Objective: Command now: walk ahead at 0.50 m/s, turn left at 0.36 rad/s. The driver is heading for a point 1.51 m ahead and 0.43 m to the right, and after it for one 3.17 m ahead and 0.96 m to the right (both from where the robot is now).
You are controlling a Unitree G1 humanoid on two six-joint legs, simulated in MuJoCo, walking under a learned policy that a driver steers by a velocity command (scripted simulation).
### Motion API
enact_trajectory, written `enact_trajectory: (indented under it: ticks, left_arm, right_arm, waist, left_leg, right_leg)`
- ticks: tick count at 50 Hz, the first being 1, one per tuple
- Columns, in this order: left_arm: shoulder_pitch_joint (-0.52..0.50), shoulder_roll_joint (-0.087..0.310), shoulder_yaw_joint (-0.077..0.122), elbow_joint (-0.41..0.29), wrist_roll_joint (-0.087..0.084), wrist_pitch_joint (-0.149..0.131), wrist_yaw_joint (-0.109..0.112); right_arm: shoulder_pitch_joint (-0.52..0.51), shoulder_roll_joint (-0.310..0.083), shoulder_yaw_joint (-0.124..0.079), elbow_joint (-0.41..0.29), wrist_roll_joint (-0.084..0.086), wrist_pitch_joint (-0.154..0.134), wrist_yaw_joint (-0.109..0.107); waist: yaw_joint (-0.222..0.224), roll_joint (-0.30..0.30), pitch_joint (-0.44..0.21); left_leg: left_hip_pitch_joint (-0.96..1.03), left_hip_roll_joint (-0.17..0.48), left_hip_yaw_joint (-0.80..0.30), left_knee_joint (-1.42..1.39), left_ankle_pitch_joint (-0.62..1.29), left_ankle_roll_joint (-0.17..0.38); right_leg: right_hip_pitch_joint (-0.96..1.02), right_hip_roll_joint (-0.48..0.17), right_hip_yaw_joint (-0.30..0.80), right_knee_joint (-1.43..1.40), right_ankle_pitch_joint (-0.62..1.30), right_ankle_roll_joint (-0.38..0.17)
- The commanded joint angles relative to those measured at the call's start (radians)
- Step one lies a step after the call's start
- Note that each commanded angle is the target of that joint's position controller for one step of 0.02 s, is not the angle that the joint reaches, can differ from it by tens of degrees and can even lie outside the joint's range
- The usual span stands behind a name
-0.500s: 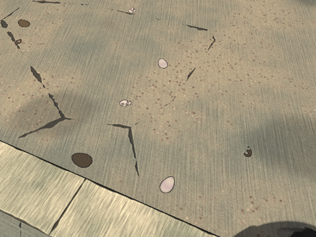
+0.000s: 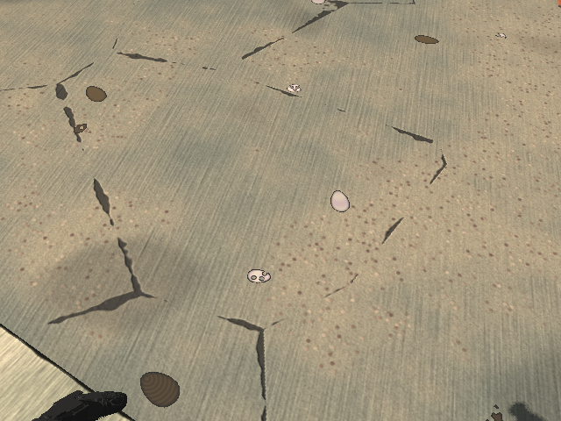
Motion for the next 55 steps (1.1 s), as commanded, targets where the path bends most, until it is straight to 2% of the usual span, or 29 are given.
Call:
enact_trajectory:
  ticks: [1, 2, 3, 4, 5, 6, 8, 11, 14, 17, 20, 21, 22, 23, 25, 26, 27, 29, 34, 42, 44, 45, 46, 47, 48, 49, 50, 52, 55]
  left_arm:
    - [0.095, 0.14, 0.059, -0.029, -0.011, -0.031, -0.006]
    - [0.17, 0.164, 0.073, -0.014, -0.001, -0.034, -0.002]
    - [0.29, 0.234, 0.093, -0.006, 0.006, -0.032, 0.001]
    - [0.345, 0.248, 0.086, 0.023, -0.018, -0.02, -0.006]
    - [0.397, 0.2, 0.076, 0.055, -0.045, -0.018, -0.014]
    - [0.338, 0.148, 0.062, 0.035, -0.052, -0.015, -0.01]
    - [0.253, 0.11, 0.036, 0.009, -0.031, -0.004, 0.002]
    - [0.229, 0.111, 0.03, 0.021, -0.033, 0.016, 0.025]
    - [0.266, 0.182, 0.051, 0.048, -0.038, 0.04, 0.037]
    - [0.281, 0.178, 0.053, 0.046, -0.044, 0.05, 0.041]
    - [0.263, 0.133, 0.039, 0.009, -0.039, 0.048, 0.033]
    - [0.251, 0.106, 0.032, -0.003, -0.035, 0.045, 0.032]
    - [0.376, 0.027, 0.009, -0.012, -0.034, 0.043, 0.03]
    - [0.448, 0.033, 0.003, -0.017, -0.051, 0.035, 0.031]
    - [0.247, 0.128, 0.034, -0.04, -0.059, 0.055, 0.052]
    - [0.238, 0.11, 0.034, -0.052, -0.044, 0.071, 0.051]
    - [0.228, 0.088, 0.031, -0.05, -0.031, 0.082, 0.043]
    - [0.2, 0.095, 0.047, -0.047, -0.033, 0.087, 0.03]
    - [0.096, 0.024, 0.025, -0.062, -0.022, 0.066, -0.015]
    - [-0.126, 0.021, 0.006, -0.124, -0.032, 0.076, -0.063]
    - [0.019, 0.063, 0.031, -0.083, -0.02, 0.069, -0.052]
    - [0.206, 0.105, 0.059, -0.019, -0.018, 0.071, -0.037]
    - [0.327, 0.172, 0.083, 0.025, -0.014, 0.079, -0.025]
    - [0.357, 0.253, 0.08, 0.006, -0.007, 0.071, -0.015]
    - [0.43, 0.243, 0.081, -0.009, -0.028, 0.077, -0.017]
    - [0.464, 0.271, 0.092, 0.013, -0.011, 0.082, 0.004]
    - [0.301, 0.203, 0.072, -0.029, -0.015, 0.071, 0.012]
    - [0.103, 0.139, 0.043, -0.077, -0.021, 0.056, 0.016]
    - [0.088, 0.13, 0.046, -0.055, -0.012, 0.05, 0.034]
  right_arm:
    - [-0.096, -0.118, -0.03, -0.088, 0.004, -0.006, -0.002]
    - [-0.068, -0.092, -0.019, -0.086, 0.014, -0.007, -0.002]
    - [0.004, -0.054, -0.005, -0.087, 0.013, -0.007, -0.006]
    - [0.131, 0.001, 0.012, -0.057, 0.015, -0.016, -0.007]
    - [0.06, -0.076, 0.0, -0.073, 0.039, -0.029, -0.008]
    - [-0.103, -0.122, -0.008, -0.109, 0.04, -0.035, -0.012]
    - [-0.2, -0.116, -0.004, -0.142, -0.011, -0.042, -0.005]
    - [-0.223, -0.063, 0.011, -0.169, -0.009, -0.052, 0.012]
    - [-0.292, 0.004, 0.04, -0.183, -0.02, -0.068, 0.036]
    - [-0.268, -0.052, 0.021, -0.167, -0.006, -0.08, 0.049]
    - [-0.152, -0.09, -0.012, -0.132, -0.011, -0.092, 0.049]
    - [-0.027, -0.109, -0.024, -0.103, -0.019, -0.096, 0.045]
    - [0.042, -0.194, -0.043, -0.098, -0.023, -0.087, 0.038]
    - [0.066, -0.213, -0.051, -0.07, 0.003, -0.073, 0.042]
    - [0.001, -0.11, -0.027, -0.064, 0.001, -0.082, 0.048]
    - [-0.06, -0.102, -0.025, -0.06, -0.013, -0.091, 0.05]
    - [-0.095, -0.076, -0.019, -0.041, 0.001, -0.098, 0.047]
    - [-0.124, -0.08, -0.026, -0.019, -0.003, -0.116, 0.038]
    - [-0.086, -0.097, -0.036, 0.045, 0.001, -0.099, -0.008]
    - [0.058, -0.12, -0.04, 0.073, 0.018, -0.06, -0.012]
    - [0.055, -0.159, -0.049, 0.079, 0.018, -0.048, -0.01]
    - [0.043, -0.161, -0.049, 0.083, 0.02, -0.052, -0.003]
    - [0.058, -0.129, -0.041, 0.076, 0.005, -0.067, 0.002]
    - [0.153, -0.062, -0.008, 0.028, -0.028, -0.093, 0.016]
    - [0.121, -0.134, -0.001, -0.018, -0.012, -0.114, 0.027]
    - [0.009, -0.111, 0.011, -0.076, 0.045, -0.138, 0.029]
    - [-0.064, -0.145, 0.0, -0.072, 0.05, -0.138, 0.008]
    - [-0.064, -0.154, -0.013, -0.044, -0.007, -0.096, -0.018]
    - [-0.118, -0.104, -0.006, -0.062, -0.033, -0.075, -0.019]
  waist:
    - [0.118, 0.178, -0.024]
    - [0.15, 0.114, -0.061]
    - [0.166, -0.063, -0.196]
    - [0.105, -0.286, -0.223]
    - [0.135, -0.241, -0.138]
    - [0.156, -0.1, -0.007]
    - [0.109, 0.024, 0.051]
    - [0.073, -0.051, 0.059]
    - [0.096, -0.051, -0.018]
    - [0.087, -0.07, -0.05]
    - [0.001, -0.057, -0.085]
    - [-0.065, -0.002, -0.131]
    - [-0.025, 0.264, -0.231]
    - [0.014, 0.399, -0.229]
    - [-0.018, 0.102, -0.016]
    - [0.023, 0.113, 0.021]
    - [0.047, 0.108, 0.059]
    - [0.072, 0.12, 0.073]
    - [0.047, 0.082, 0.023]
    - [-0.045, 0.04, 0.123]
    - [0.035, 0.029, 0.052]
    - [0.13, 0.011, -0.033]
    - [0.181, -0.118, -0.097]
    - [0.118, -0.248, -0.239]
    - [0.191, -0.185, -0.45]
    - [0.206, -0.178, -0.462]
    - [0.146, 0.02, -0.308]
    - [0.033, 0.097, -0.107]
    - [0.022, 0.022, -0.024]
  left_leg:
    - [-0.09, 0.229, -0.19, 0.05, 0.604, 0.116]
    - [-0.127, 0.151, -0.142, 0.215, 0.66, 0.074]
    - [-0.286, 0.077, -0.084, 0.52, 0.432, 0.018]
    - [-0.541, -0.048, -0.014, 0.817, -0.23, -0.043]
    - [-0.734, -0.002, -0.011, 0.922, -0.215, -0.038]
    - [-0.811, 0.073, 0.032, 0.956, -0.126, -0.036]
    - [-0.707, 0.153, 0.06, 0.826, -0.001, -0.038]
    - [-0.574, 0.195, 0.104, 0.5, 0.033, -0.067]
    - [-0.346, 0.13, 0.169, 0.257, 0.195, -0.091]
    - [-0.21, 0.123, 0.132, 0.191, 0.399, -0.09]
    - [-0.004, 0.099, 0.175, 0.13, 0.335, -0.054]
    - [0.136, 0.149, 0.134, 0.059, 0.304, -0.017]
    - [0.339, 0.406, -0.184, -0.025, 0.246, 0.12]
    - [0.363, 0.532, -0.469, -0.138, 0.095, 0.23]
    - [0.131, 0.472, -0.363, -0.227, -0.068, 0.2]
    - [0.041, 0.488, -0.316, -0.221, 0.03, 0.209]
    - [-0.028, 0.474, -0.243, -0.232, 0.089, 0.188]
    - [-0.062, 0.405, -0.074, -0.247, 0.191, 0.119]
    - [-0.162, 0.316, 0.217, -0.154, 0.257, 0.057]
    - [0.049, 0.418, 0.216, 0.12, 0.245, 0.006]
    - [-0.01, 0.393, 0.265, 0.323, 0.489, -0.005]
    - [-0.124, 0.342, 0.306, 0.56, 0.535, -0.02]
    - [-0.418, 0.232, 0.354, 0.98, 0.1, -0.071]
    - [-0.769, 0.191, 0.246, 1.278, -0.369, -0.092]
    - [-0.805, 0.194, 0.12, 1.291, -0.343, -0.104]
    - [-0.926, 0.18, 0.061, 1.237, -0.196, -0.107]
    - [-0.914, 0.229, 0.059, 1.004, -0.003, -0.105]
    - [-0.75, 0.259, 0.054, 0.827, 0.075, -0.159]
    - [-0.536, 0.263, 0.097, 0.489, 0.1, -0.197]
  right_leg:
    - [0.252, 0.028, -0.049, -0.076, -0.086, -0.042]
    - [0.392, 0.01, -0.035, -0.16, -0.097, -0.079]
    - [0.643, -0.178, 0.253, -0.175, -0.124, -0.209]
    - [0.787, -0.344, 0.614, -0.296, -0.095, -0.362]
    - [0.77, -0.372, 0.782, -0.397, -0.289, -0.406]
    - [0.685, -0.345, 0.681, -0.392, -0.301, -0.383]
    - [0.454, -0.275, 0.504, -0.407, -0.157, -0.327]
    - [0.343, -0.165, 0.336, -0.466, -0.079, -0.285]
    - [0.262, -0.122, 0.229, -0.443, 0.0, -0.256]
    - [0.24, -0.141, 0.251, -0.385, -0.05, -0.225]
    - [0.185, -0.081, 0.24, -0.193, -0.031, -0.161]
    - [0.132, -0.025, 0.2, 0.018, -0.02, -0.118]
    - [-0.054, 0.061, 0.108, 0.328, -0.454, -0.059]
    - [-0.253, 0.042, 0.072, 0.52, -0.586, -0.047]
    - [-0.313, -0.038, 0.062, 0.567, -0.438, -0.073]
    - [-0.278, -0.072, 0.094, 0.539, -0.378, -0.073]
    - [-0.248, -0.11, 0.11, 0.474, -0.361, -0.071]
    - [-0.201, -0.111, 0.117, 0.365, -0.232, -0.07]
    - [-0.01, -0.038, 0.009, -0.02, 0.299, -0.071]
    - [-0.132, -0.066, 0.004, -0.236, 0.24, -0.105]
    - [0.109, -0.018, -0.069, -0.257, 0.14, -0.136]
    - [0.388, 0.015, -0.107, -0.302, 0.238, -0.179]
    - [0.716, -0.059, -0.01, -0.226, 0.481, -0.249]
    - [1.058, -0.22, 0.212, 0.049, 0.88, -0.351]
    - [1.15, -0.302, 0.387, -0.004, 0.771, -0.468]
    - [1.117, -0.353, 0.601, -0.235, 0.068, -0.507]
    - [0.904, -0.323, 0.603, -0.33, -0.164, -0.426]
    - [0.52, -0.27, 0.521, -0.372, 0.06, -0.4]
    - [0.24, -0.163, 0.328, -0.392, 0.228, -0.35]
